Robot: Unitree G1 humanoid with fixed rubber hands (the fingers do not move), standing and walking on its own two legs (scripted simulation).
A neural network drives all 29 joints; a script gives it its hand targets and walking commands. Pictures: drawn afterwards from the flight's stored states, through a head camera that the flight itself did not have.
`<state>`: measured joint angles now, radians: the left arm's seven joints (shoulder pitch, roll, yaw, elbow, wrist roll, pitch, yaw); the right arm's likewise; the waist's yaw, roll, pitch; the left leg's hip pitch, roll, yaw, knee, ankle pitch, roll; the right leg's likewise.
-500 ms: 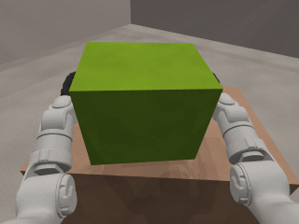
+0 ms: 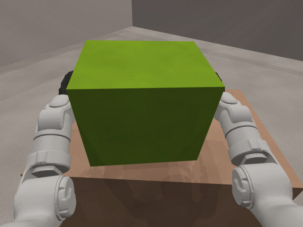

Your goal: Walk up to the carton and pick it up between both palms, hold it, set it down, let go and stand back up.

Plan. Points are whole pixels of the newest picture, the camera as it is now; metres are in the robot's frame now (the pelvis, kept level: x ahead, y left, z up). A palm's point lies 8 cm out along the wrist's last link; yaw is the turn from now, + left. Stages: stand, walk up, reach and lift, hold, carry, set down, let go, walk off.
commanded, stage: reach and lift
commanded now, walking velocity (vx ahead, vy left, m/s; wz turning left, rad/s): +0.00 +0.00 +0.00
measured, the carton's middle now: (143, 102) +0.41 +0.03 +0.18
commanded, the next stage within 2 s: hold in 0.48 s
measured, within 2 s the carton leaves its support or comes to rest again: neither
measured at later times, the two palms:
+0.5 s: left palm (63, 92) +0.36 +0.22 +0.24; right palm (220, 91) +0.39 -0.16 +0.23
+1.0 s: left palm (61, 90) +0.36 +0.22 +0.25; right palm (223, 90) +0.38 -0.17 +0.24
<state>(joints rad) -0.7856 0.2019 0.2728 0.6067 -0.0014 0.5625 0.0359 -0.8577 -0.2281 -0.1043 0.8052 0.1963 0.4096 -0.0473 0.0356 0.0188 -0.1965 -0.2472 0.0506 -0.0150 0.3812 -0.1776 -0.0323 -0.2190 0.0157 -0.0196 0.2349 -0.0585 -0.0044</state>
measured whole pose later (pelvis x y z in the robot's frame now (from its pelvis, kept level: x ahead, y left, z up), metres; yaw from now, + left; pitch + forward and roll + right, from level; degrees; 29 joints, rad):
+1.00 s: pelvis +0.00 +0.00 +0.00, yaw +0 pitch +0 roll -2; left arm -0.77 0.21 0.27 0.38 0.06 0.77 -0.02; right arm -0.83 -0.23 -0.10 0.61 0.26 0.59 -0.09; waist 0.01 0.02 -0.20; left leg -0.21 0.05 -0.02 0.38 -0.18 -0.03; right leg -0.18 0.02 -0.02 0.23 -0.06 0.00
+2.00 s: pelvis +0.00 +0.00 +0.00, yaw +0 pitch +0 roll -2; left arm -0.77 0.20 0.27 0.37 0.07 0.78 -0.02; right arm -0.83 -0.24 -0.10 0.61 0.26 0.60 -0.10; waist 0.01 0.02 -0.20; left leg -0.21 0.05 -0.02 0.38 -0.18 -0.03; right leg -0.18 0.02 -0.02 0.23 -0.06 0.00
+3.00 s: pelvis +0.00 +0.00 +0.00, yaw +0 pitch +0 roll -2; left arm -0.77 0.20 0.27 0.37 0.07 0.78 -0.02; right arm -0.83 -0.24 -0.10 0.61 0.26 0.60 -0.10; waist 0.01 0.02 -0.20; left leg -0.21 0.05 -0.02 0.38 -0.18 -0.03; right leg -0.18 0.02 -0.02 0.23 -0.06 0.00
